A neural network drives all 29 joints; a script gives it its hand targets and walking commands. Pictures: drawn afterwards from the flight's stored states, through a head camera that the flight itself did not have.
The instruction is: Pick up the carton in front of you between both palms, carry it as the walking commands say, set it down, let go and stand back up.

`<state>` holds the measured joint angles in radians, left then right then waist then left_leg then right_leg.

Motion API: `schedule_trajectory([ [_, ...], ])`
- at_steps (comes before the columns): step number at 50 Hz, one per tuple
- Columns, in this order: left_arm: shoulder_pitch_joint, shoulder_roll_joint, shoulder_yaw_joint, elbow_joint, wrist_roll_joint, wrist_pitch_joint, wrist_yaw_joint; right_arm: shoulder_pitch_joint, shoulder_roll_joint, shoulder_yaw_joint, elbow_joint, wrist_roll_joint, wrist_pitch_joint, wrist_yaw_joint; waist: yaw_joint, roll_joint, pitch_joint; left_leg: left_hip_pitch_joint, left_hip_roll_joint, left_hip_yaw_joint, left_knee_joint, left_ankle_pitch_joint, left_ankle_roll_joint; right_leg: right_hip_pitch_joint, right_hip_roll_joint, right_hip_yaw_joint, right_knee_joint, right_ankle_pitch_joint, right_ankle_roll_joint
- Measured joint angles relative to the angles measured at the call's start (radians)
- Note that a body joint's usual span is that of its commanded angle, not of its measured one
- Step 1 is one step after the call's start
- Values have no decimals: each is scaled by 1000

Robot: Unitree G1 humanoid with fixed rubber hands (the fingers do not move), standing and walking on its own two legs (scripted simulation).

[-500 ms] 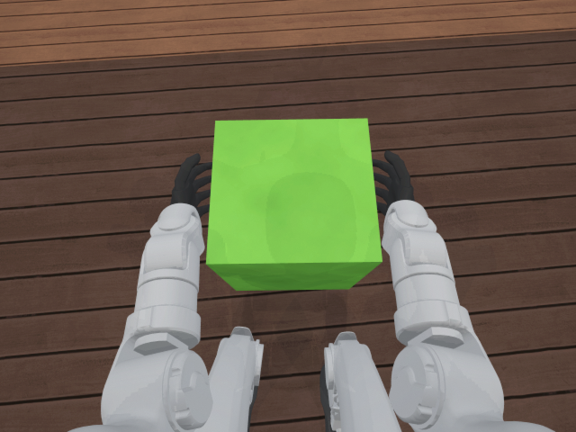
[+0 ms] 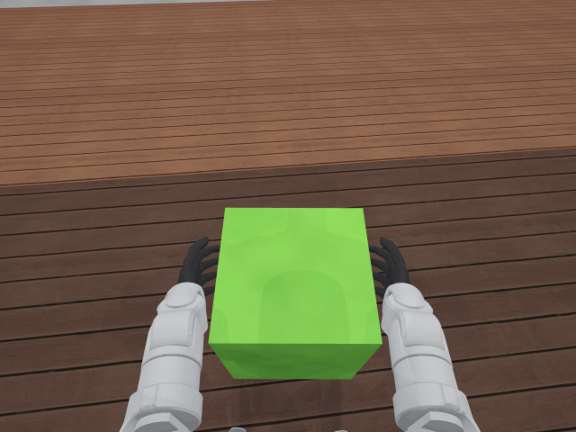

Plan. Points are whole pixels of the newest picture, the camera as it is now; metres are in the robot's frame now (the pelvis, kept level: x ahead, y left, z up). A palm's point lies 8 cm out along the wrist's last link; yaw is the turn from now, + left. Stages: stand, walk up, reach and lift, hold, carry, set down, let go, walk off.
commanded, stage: reach and lift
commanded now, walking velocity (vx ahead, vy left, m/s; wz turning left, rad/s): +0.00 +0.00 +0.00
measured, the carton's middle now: (293, 300) +0.34 +0.01 -0.08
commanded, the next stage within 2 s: hold in 1.22 s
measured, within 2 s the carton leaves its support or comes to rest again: neither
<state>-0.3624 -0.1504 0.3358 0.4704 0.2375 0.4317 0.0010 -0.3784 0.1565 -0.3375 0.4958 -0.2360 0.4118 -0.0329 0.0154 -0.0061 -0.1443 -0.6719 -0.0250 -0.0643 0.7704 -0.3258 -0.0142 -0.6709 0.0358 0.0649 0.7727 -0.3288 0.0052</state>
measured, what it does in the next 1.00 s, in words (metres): stands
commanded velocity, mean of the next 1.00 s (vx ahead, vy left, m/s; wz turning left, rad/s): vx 0.00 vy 0.00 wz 0.00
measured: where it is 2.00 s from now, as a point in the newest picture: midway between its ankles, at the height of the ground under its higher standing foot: outside the picture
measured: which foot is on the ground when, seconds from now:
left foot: down 0.00-1.00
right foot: down 0.00-1.00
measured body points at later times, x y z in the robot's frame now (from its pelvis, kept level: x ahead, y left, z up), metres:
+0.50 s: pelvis +0.00 +0.00 +0.03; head -0.02 +0.00 +0.48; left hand +0.31 +0.15 +0.05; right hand +0.31 -0.15 +0.05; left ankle +0.03 +0.13 -0.71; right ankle +0.03 -0.12 -0.71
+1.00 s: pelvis +0.01 +0.00 +0.04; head -0.01 +0.00 +0.49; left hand +0.32 +0.15 +0.06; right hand +0.32 -0.15 +0.06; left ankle +0.03 +0.13 -0.71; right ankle +0.03 -0.12 -0.71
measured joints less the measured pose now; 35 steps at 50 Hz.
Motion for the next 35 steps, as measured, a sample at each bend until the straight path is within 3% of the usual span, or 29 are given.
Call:
schedule_trajectory([
  [14,77,-7,-64,-88,31,157,-8,85,3,48,-101,-34,161,21,-12,3,84,430,6,-3,-277,91,6,432,-12,3,-279,91,0],
  [21,35,-19,-24,-67,69,186,-25,44,15,9,-80,-77,189,40,-11,4,137,476,5,-2,-284,100,7,476,-13,5,-285,99,0],
  [35,30,-21,-33,-113,66,196,-29,42,16,19,-129,-74,199,45,-11,5,175,509,6,-2,-321,115,7,510,-15,6,-322,115,1],
])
